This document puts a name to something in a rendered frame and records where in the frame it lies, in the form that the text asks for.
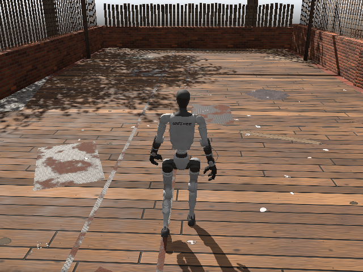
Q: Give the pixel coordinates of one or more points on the right robot hand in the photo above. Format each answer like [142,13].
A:
[213,172]

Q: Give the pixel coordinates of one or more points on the right robot shin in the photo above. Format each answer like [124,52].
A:
[192,201]

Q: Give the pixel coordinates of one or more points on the left robot forearm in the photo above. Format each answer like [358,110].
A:
[155,147]

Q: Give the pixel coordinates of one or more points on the left robot hand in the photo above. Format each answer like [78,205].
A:
[155,157]

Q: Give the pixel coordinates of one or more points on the humanoid robot head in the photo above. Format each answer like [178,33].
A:
[182,97]

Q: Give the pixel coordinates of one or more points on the right robot forearm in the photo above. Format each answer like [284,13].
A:
[209,154]

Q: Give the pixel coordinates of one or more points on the robot left upper arm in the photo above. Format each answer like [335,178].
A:
[161,127]

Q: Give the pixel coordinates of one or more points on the robot right upper arm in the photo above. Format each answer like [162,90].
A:
[202,129]

